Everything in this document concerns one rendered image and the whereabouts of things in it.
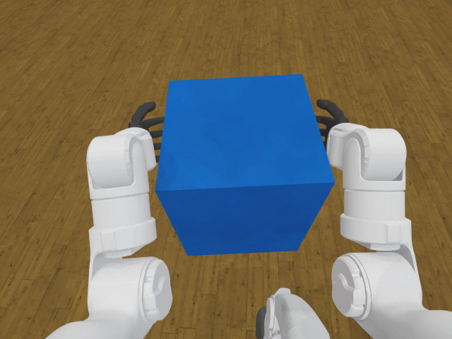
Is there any right robot upper arm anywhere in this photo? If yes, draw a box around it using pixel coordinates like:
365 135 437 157
331 252 452 339

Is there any right robot forearm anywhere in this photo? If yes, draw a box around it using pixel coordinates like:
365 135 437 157
326 123 422 294

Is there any right robot hand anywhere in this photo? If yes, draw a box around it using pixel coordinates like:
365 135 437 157
315 100 349 149

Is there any robot right shin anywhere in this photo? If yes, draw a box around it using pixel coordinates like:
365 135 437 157
263 288 291 339

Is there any left robot hand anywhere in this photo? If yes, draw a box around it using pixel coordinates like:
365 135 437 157
129 102 165 162

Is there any carton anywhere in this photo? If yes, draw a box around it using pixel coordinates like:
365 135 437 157
155 74 335 256

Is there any left robot upper arm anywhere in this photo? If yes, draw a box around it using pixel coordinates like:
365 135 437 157
45 256 172 339

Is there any right robot thigh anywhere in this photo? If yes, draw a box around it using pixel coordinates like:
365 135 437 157
266 293 330 339

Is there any left robot forearm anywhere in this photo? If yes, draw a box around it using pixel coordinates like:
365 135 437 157
86 127 157 311

